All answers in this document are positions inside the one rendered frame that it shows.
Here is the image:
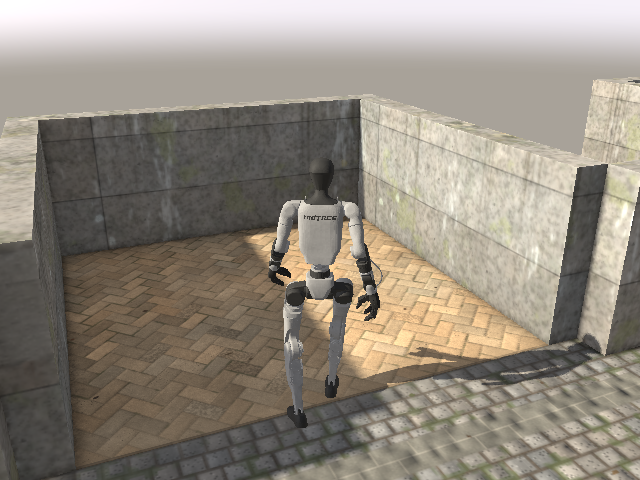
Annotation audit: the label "robot left forearm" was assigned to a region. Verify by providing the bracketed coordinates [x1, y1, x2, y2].
[269, 238, 285, 271]

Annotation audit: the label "left robot upper arm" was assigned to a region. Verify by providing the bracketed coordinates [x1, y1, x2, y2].
[274, 200, 301, 253]

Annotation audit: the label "robot right forearm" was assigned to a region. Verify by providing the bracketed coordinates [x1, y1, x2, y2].
[356, 243, 377, 295]

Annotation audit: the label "left robot shin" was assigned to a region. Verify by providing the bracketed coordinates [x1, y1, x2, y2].
[284, 342, 303, 415]

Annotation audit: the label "robot right hand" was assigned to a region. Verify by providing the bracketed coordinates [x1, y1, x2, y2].
[356, 292, 380, 321]

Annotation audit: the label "robot left hand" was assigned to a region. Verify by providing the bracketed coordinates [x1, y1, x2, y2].
[268, 267, 291, 286]

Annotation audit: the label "right robot upper arm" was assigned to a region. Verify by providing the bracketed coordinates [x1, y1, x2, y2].
[342, 201, 366, 259]

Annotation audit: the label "humanoid robot head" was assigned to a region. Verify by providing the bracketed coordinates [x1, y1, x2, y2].
[304, 157, 338, 205]

